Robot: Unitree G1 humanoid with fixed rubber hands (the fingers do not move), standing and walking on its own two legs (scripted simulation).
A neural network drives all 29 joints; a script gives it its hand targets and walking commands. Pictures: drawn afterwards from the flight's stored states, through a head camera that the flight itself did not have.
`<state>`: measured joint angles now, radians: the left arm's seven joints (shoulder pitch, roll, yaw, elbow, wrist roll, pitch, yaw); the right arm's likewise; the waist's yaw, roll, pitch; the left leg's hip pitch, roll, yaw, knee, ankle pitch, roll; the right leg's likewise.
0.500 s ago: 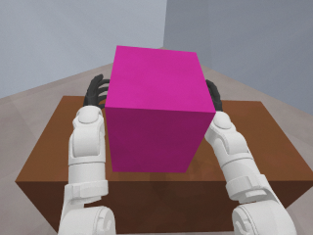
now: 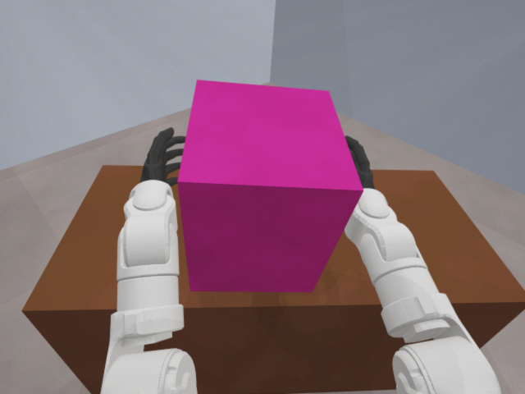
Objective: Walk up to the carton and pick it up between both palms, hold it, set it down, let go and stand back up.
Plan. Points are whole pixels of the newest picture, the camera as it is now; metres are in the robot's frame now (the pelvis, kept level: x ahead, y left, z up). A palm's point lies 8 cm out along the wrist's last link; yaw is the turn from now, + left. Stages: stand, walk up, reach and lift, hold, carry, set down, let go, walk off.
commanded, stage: hold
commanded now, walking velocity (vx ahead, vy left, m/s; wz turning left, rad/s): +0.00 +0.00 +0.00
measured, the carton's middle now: (258, 192) +0.38 +0.01 +0.15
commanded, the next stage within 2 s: none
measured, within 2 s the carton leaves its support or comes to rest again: neither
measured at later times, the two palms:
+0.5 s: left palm (154, 180) +0.36 +0.16 +0.19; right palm (355, 188) +0.36 -0.13 +0.18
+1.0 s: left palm (156, 184) +0.36 +0.16 +0.18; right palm (356, 192) +0.36 -0.13 +0.17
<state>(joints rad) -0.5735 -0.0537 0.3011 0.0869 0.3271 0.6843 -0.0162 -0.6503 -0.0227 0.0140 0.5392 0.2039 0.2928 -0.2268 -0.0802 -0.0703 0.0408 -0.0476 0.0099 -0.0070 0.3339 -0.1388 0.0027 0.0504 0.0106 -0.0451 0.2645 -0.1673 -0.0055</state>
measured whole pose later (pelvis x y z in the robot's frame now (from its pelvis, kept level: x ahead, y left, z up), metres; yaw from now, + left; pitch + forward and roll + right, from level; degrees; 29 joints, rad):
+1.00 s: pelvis +0.00 +0.00 +0.00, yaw +0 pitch -8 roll -1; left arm -0.55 -0.05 0.28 0.06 0.32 0.68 -0.01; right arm -0.62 -0.02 0.02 0.51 0.21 0.28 -0.23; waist -0.09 -0.06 0.04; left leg -0.07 0.01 -0.01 0.35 -0.15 0.01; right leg 0.04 0.01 -0.05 0.26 -0.17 0.00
